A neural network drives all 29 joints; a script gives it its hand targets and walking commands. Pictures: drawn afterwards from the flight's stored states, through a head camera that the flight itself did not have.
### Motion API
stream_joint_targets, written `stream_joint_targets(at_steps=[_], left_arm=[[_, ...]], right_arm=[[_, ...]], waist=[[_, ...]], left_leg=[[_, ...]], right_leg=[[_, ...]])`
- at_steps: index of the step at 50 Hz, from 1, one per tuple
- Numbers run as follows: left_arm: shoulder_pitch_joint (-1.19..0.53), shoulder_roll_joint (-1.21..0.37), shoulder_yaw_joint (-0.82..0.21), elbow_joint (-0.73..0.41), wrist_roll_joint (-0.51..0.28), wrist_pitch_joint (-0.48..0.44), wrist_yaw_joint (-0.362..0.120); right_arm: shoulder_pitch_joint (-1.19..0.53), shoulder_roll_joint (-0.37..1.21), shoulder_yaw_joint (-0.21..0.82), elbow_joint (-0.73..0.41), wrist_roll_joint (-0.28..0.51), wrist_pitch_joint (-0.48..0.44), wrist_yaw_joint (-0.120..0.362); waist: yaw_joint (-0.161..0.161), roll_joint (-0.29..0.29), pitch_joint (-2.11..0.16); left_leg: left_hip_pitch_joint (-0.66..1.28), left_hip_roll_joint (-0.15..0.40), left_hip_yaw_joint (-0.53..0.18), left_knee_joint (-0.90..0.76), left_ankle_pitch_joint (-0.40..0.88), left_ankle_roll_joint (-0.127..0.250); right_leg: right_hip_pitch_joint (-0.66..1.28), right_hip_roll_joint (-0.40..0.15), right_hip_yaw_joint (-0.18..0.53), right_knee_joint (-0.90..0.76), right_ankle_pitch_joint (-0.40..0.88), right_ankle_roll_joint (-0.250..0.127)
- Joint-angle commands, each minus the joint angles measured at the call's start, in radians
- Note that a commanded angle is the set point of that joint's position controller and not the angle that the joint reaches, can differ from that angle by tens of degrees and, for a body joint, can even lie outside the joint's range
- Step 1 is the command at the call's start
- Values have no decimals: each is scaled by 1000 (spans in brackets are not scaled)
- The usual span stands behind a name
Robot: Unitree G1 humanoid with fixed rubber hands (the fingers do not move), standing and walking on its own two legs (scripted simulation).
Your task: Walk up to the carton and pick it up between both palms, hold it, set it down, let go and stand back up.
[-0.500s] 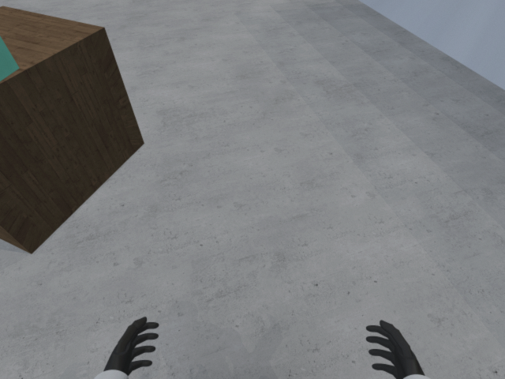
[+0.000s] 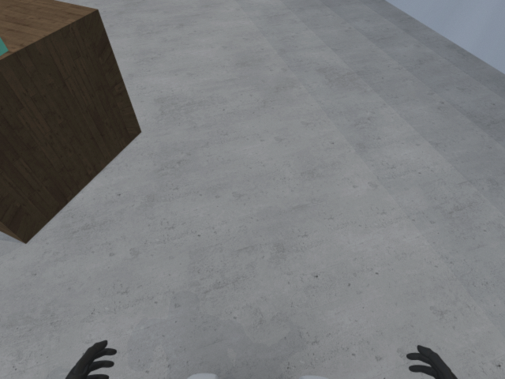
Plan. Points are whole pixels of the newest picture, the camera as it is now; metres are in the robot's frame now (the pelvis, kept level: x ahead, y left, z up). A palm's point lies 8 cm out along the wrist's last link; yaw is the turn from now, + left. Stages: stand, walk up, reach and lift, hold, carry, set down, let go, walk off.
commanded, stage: stand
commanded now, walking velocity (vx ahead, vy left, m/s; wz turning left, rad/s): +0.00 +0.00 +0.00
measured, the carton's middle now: out of the picture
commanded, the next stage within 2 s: walk up in 1.16 s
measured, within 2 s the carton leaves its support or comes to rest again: neither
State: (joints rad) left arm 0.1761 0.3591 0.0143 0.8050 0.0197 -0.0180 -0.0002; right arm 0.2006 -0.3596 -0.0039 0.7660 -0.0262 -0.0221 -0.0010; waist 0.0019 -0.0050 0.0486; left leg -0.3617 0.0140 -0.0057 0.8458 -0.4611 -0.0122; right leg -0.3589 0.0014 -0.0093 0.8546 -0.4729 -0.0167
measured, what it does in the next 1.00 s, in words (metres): stands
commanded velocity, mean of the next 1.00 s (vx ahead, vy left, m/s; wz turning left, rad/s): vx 0.00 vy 0.00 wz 0.00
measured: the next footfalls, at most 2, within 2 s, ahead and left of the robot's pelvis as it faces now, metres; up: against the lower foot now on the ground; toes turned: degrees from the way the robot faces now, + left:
left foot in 1.68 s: +0.11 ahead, +0.23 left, +0.00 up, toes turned +24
right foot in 2.00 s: +0.28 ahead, +0.04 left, +0.00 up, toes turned +24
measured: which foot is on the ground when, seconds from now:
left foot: down 0.00-1.00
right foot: down 0.00-1.00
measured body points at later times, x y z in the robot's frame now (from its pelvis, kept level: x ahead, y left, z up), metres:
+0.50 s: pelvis +0.00 -0.01 +0.02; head +0.02 -0.01 +0.47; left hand +0.13 +0.29 -0.09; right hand +0.10 -0.31 -0.10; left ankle +0.00 +0.13 -0.70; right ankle -0.01 -0.11 -0.70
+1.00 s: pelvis -0.01 +0.00 +0.04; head +0.00 +0.00 +0.49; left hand +0.10 +0.29 -0.08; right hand +0.09 -0.30 -0.09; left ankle +0.00 +0.13 -0.70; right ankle -0.01 -0.11 -0.70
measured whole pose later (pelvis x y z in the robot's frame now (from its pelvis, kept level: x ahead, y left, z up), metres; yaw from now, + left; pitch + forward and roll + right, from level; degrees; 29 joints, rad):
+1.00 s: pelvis -0.01 +0.00 +0.04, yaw +0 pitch -4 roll +0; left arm 0.07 0.35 -0.01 1.09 0.00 -0.01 0.00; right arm 0.12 -0.35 0.02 1.04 -0.01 -0.02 -0.01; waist 0.00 0.00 0.07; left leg -0.13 0.02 0.00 0.44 -0.25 -0.02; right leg -0.13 0.01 0.00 0.45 -0.25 -0.01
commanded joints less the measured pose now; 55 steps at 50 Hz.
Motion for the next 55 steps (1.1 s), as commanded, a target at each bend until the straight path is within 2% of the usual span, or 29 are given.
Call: stream_joint_targets(at_steps=[1, 4, 21, 30, 38, 55], left_arm=[[-71, 212, 52, -59, -3, -27, 12], [-77, 213, 47, -37, -5, -26, 12], [-135, 218, 27, 76, -11, -21, 12], [-156, 212, 17, 143, -15, -16, 12], [-171, 200, 13, 190, -18, -14, 8], [-168, 192, 17, 242, -13, -16, 6]], right_arm=[[-38, -203, -52, -60, 6, -24, -15], [-42, -207, -50, -41, 7, -22, -17], [-65, -198, -32, 75, 14, -16, -18], [-87, -204, -25, 140, 17, -13, -16], [-112, -200, -23, 188, 18, -15, -15], [-134, -194, -25, 235, 15, -15, -13]], waist=[[-6, -6, -90], [-6, 6, -79], [-6, -17, -90], [0, -20, -70], [1, 3, -63], [-2, 11, -55]], left_leg=[[35, 61, -83, -161, 348, 93], [48, 60, -81, -172, 354, 90], [135, 63, -64, -255, 389, 76], [170, 75, -68, -343, 399, 66], [209, 91, -73, -430, 407, 54], [246, 106, -74, -521, 384, 39]], right_leg=[[33, -90, 141, -208, 368, -76], [32, -92, 144, -223, 372, -76], [97, -111, 151, -323, 417, -69], [143, -108, 136, -390, 426, -51], [187, -104, 122, -461, 421, -33], [230, -110, 108, -546, 407, -14]])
